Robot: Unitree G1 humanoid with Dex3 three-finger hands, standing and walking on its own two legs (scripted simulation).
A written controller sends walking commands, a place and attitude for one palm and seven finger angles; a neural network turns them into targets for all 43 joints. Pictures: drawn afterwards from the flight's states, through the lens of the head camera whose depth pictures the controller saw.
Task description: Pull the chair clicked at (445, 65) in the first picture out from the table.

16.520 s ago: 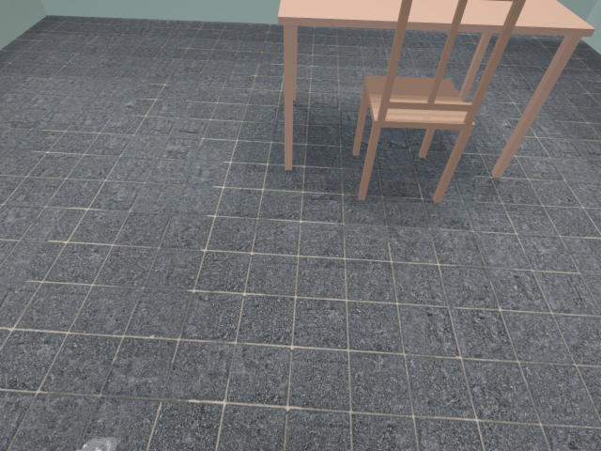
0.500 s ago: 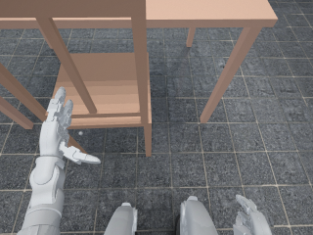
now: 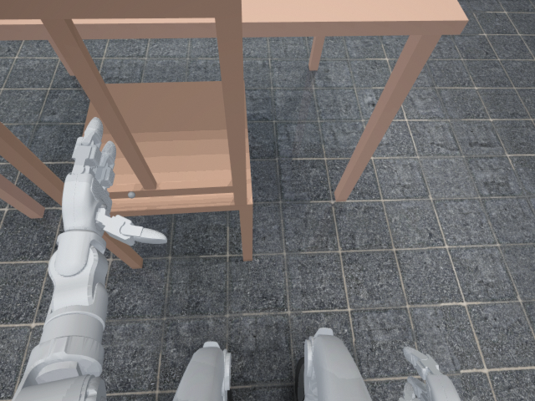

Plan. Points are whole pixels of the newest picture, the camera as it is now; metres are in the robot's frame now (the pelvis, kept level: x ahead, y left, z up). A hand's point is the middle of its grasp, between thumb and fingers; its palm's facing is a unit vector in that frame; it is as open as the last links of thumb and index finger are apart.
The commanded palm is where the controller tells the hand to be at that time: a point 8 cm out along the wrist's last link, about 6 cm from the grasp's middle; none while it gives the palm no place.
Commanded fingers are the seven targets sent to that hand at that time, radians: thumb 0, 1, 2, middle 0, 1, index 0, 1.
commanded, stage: push the fingers through the gap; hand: left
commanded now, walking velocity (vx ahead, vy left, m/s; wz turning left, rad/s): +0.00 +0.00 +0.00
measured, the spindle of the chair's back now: (117, 127) +0.50 +0.23 +0.05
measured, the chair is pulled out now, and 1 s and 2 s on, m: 0.00 0.00 0.00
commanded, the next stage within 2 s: hook a spindle and tug to test in 1.10 s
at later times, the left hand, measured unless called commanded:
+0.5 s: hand (136, 162) +0.46 +0.20 +0.02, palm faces +0.08 -1.00 -0.04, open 17.0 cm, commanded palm +0.43 +0.25 +0.02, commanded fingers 0.00 -0.50 0.30 -0.06 -0.08 -0.06 -0.08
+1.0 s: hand (136, 153) +0.48 +0.21 +0.02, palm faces +0.10 -0.99 -0.04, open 17.0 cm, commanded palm +0.45 +0.25 +0.02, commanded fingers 0.00 -0.50 0.30 -0.06 -0.08 -0.06 -0.08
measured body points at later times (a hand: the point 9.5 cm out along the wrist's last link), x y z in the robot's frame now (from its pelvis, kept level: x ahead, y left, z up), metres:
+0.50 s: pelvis +0.00 +0.00 +0.00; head +0.15 +0.02 +0.42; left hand +0.45 +0.26 +0.03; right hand +0.08 -0.26 -0.12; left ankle +0.00 +0.12 -0.62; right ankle +0.06 -0.14 -0.62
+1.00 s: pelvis +0.00 +0.01 +0.00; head +0.16 +0.02 +0.42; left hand +0.47 +0.26 +0.03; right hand +0.06 -0.26 -0.12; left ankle +0.00 +0.12 -0.62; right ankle +0.06 -0.14 -0.62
